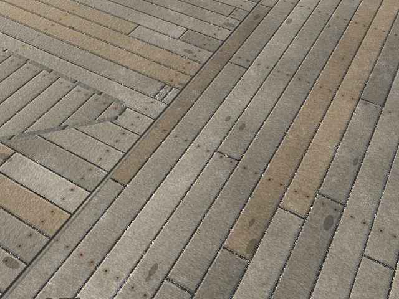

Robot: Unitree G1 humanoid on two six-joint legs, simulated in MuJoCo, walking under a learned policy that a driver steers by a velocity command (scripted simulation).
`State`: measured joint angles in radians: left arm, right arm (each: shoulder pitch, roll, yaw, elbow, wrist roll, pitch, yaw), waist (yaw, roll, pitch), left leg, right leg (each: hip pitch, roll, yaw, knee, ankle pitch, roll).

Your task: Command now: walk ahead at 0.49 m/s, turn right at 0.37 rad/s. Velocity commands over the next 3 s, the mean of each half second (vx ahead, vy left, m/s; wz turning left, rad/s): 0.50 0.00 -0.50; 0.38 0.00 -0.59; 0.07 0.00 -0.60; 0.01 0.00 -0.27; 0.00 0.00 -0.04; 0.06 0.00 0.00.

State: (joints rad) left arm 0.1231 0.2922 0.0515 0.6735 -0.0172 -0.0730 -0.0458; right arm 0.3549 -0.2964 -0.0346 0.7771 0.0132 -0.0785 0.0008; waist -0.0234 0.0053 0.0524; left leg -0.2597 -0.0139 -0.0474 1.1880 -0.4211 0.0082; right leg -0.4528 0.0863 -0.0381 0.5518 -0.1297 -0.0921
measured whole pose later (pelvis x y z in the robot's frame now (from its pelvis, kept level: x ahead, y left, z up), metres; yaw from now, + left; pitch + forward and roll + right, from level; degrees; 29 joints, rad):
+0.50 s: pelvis +0.29 +0.04 +0.01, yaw -17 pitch +1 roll +1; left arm 0.34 0.32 0.06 0.71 -0.03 -0.02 0.01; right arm 0.18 -0.26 -0.04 0.67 -0.01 -0.10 0.01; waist 0.02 -0.04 0.01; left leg -0.34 -0.01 0.01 0.50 -0.19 0.01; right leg -0.42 0.03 0.09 1.18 -0.39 -0.01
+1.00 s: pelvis +0.49 -0.08 +0.00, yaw -35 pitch +2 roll +1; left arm 0.13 0.31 0.06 0.58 -0.01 -0.01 -0.03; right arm 0.19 -0.33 -0.05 0.75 0.00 -0.06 -0.01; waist -0.02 0.01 0.10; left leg -0.44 0.04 -0.03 1.24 -0.49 -0.06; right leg -0.46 0.08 0.01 0.54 -0.11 -0.08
